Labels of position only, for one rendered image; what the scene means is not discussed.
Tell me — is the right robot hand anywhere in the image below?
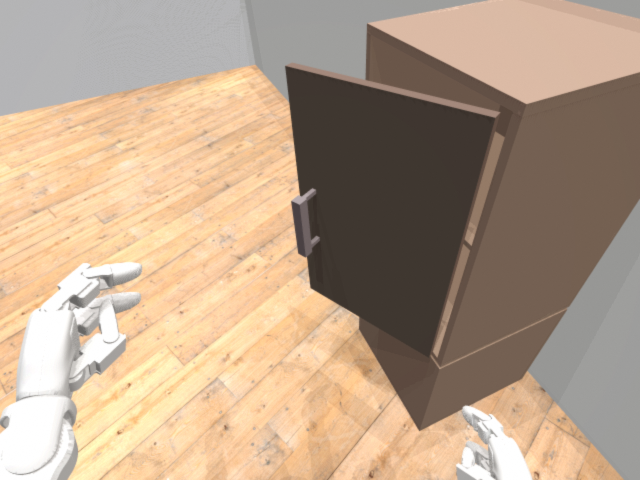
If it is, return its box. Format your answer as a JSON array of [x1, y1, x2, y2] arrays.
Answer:
[[456, 406, 533, 480]]

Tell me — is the left robot hand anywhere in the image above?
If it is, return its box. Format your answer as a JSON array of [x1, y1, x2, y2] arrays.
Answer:
[[16, 263, 142, 402]]

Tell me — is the cupboard door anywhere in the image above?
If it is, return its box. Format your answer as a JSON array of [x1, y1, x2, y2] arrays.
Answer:
[[285, 63, 501, 358]]

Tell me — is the robot left forearm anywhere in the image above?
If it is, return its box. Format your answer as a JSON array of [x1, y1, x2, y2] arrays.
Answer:
[[0, 395, 78, 480]]

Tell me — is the handle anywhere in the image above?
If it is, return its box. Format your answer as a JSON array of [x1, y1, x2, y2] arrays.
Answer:
[[291, 188, 320, 258]]

